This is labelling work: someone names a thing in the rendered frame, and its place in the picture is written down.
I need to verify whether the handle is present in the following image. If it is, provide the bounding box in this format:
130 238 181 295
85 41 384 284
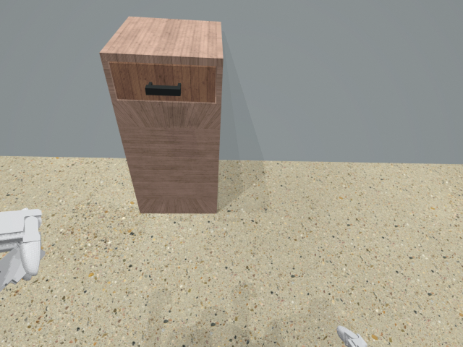
145 82 181 96

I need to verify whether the drawer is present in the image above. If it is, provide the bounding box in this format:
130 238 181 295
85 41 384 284
109 61 216 103

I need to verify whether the robot right hand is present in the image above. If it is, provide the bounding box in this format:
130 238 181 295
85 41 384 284
337 325 368 347

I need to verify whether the robot left hand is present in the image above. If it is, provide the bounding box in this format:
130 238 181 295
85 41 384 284
0 207 45 292

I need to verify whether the cabinet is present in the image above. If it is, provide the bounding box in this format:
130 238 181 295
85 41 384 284
99 17 224 214

